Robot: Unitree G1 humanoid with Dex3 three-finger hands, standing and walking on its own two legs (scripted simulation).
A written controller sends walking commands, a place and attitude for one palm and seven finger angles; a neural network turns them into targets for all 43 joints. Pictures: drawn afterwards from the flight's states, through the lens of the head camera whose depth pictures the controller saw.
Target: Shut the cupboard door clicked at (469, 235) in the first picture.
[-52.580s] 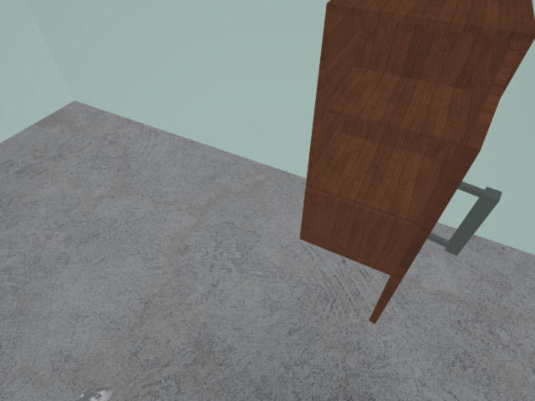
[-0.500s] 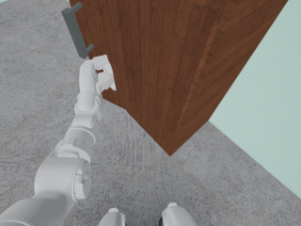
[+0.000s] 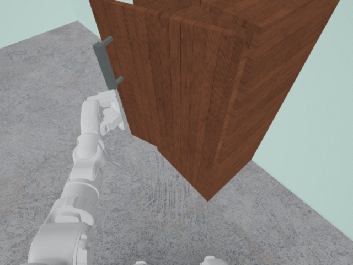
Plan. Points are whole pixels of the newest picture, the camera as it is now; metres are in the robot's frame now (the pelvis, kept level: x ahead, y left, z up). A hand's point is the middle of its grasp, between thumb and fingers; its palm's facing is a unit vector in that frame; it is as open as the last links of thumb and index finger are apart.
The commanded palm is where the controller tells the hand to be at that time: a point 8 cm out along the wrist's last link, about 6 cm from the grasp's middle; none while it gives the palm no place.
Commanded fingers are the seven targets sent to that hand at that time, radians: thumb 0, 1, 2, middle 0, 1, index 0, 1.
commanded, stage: draw the hand back to the body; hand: left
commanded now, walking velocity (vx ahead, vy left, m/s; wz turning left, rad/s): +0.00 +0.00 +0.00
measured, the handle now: (110, 64) +0.66 +0.17 +0.07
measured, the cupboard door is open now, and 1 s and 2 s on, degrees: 19 19 19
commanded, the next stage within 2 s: step back with the hand held close in 1.34 s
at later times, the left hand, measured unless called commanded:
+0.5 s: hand (54, 163) +0.29 +0.20 +0.14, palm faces +0.20 -0.96 -0.22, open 3.2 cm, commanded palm +0.26 +0.25 +0.17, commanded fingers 0.00 0.90 0.90 -0.81 -0.96 -0.81 -0.96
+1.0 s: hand out of the picture +0.20 +0.29 +0.21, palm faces +0.50 -0.75 -0.44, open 6.4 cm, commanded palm +0.16 +0.32 +0.22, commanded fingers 0.00 0.90 0.90 -0.20 -0.30 -0.20 -0.30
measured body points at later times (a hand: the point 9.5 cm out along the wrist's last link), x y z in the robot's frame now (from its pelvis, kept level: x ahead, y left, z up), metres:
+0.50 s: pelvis +0.01 +0.01 +0.04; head +0.00 +0.00 +0.49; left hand +0.27 +0.25 +0.16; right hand +0.21 -0.21 -0.03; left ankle +0.01 +0.13 -0.69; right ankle +0.01 -0.11 -0.69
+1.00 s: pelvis +0.03 +0.01 +0.05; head +0.00 -0.02 +0.50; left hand +0.17 +0.33 +0.23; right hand +0.22 -0.20 -0.04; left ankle +0.01 +0.13 -0.69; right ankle +0.01 -0.11 -0.69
